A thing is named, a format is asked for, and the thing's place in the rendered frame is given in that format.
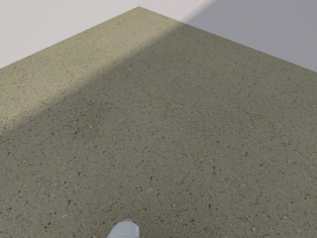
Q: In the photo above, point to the left robot thigh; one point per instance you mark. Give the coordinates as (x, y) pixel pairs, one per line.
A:
(125, 229)

